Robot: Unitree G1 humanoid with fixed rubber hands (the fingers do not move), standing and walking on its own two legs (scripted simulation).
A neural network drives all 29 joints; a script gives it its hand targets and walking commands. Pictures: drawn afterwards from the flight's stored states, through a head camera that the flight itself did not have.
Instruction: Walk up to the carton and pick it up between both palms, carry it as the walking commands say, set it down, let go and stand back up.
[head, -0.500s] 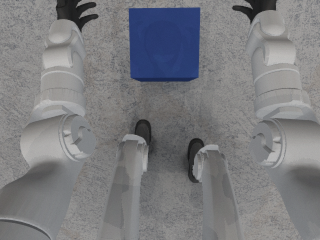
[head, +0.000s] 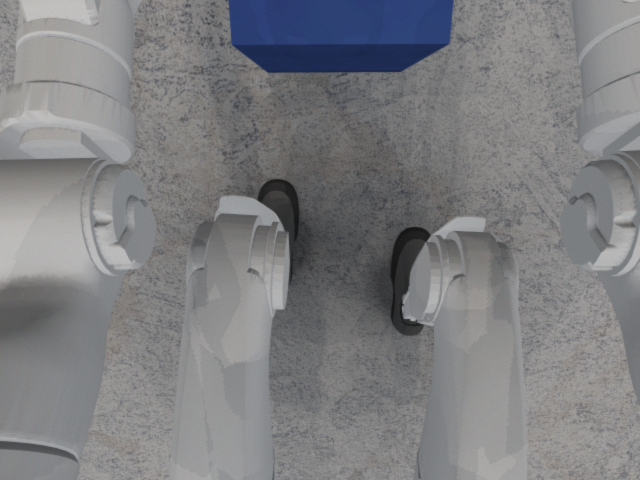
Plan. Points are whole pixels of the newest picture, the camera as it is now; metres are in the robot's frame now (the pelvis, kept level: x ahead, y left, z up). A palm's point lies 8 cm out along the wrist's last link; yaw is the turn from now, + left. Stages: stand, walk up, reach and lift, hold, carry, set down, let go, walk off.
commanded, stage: reach and lift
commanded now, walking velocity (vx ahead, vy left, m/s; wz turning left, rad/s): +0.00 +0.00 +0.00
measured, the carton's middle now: out of the picture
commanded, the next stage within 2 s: none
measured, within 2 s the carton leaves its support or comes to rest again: leaves its support in 1.96 s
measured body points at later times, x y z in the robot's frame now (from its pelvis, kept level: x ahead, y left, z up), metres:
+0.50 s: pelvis +0.02 -0.01 -0.08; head +0.42 +0.01 +0.12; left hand +0.57 +0.25 -0.27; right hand +0.61 -0.11 -0.28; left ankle +0.16 +0.12 -0.41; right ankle +0.10 -0.13 -0.41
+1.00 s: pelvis +0.01 +0.00 -0.07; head +0.40 +0.02 +0.13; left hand +0.58 +0.22 -0.26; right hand +0.61 -0.10 -0.26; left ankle +0.16 +0.12 -0.41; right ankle +0.10 -0.13 -0.41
